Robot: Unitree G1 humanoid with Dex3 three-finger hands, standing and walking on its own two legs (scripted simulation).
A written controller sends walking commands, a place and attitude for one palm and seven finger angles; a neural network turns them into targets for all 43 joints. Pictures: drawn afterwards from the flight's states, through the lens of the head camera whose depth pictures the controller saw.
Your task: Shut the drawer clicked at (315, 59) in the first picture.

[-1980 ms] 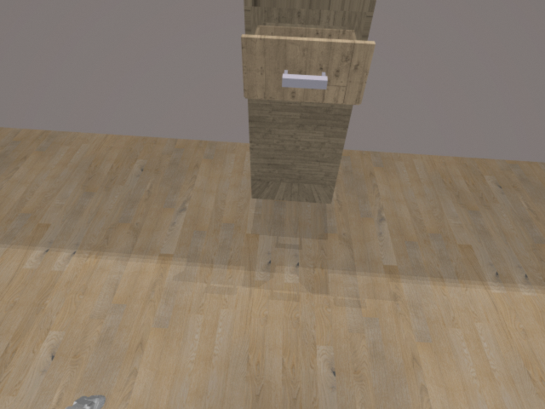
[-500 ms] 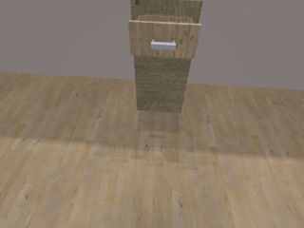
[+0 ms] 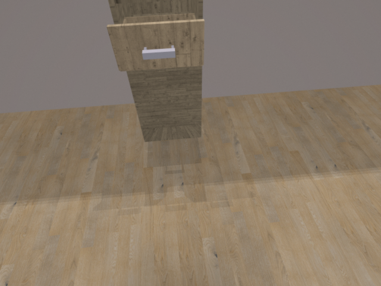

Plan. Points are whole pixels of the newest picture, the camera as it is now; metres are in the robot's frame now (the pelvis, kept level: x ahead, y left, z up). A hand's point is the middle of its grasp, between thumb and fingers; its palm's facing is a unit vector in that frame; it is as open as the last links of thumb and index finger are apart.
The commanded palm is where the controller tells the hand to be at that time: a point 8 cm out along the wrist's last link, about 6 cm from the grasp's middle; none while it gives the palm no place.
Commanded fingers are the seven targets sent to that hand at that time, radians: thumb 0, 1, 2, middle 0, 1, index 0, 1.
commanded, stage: walk to a spot facing it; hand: left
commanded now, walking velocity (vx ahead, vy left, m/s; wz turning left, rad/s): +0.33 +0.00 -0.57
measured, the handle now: (159, 51) +0.91 +0.22 +0.05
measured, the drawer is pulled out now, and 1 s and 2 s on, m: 0.24 0.24 0.24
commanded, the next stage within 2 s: none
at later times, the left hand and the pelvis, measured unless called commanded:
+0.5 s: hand (103, 264) +0.20 +0.26 -0.17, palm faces -0.18 -0.96 -0.20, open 7.4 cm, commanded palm none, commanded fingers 0.00 0.90 0.90 -0.20 -0.30 -0.20 -0.30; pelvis +0.18 +0.05 +0.00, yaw -19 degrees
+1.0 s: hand (185, 160) +0.52 +0.08 -0.14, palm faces -0.60 -0.76 -0.23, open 7.4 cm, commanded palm none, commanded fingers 0.00 0.90 0.90 -0.20 -0.30 -0.20 -0.30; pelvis +0.28 +0.02 +0.00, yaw -36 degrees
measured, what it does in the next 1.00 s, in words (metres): walks ahead, turning right: left foot, then right foot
